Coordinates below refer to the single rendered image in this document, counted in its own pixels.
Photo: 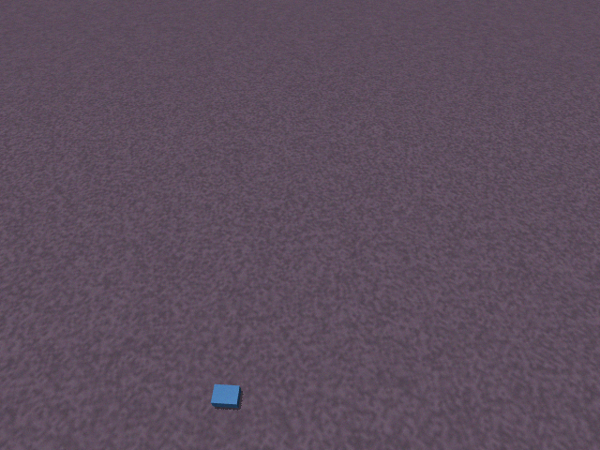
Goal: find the small box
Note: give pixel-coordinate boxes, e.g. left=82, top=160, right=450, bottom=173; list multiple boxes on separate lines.
left=211, top=384, right=241, bottom=408

